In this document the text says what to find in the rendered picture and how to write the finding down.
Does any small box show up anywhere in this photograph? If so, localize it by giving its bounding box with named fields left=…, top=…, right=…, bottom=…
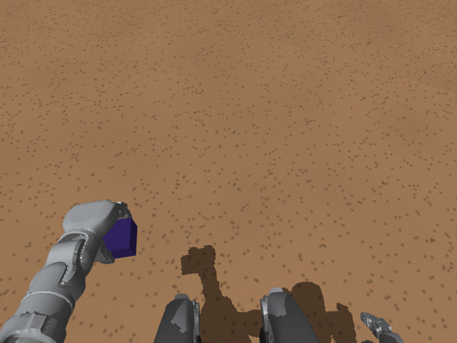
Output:
left=102, top=218, right=137, bottom=259

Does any right robot hand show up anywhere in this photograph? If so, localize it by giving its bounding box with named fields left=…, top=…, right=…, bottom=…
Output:
left=361, top=312, right=404, bottom=343

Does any left robot hand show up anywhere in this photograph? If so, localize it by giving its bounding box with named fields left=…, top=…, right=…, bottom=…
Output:
left=63, top=200, right=132, bottom=264

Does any left robot arm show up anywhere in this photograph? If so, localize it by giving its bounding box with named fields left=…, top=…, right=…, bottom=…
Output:
left=0, top=229, right=100, bottom=343

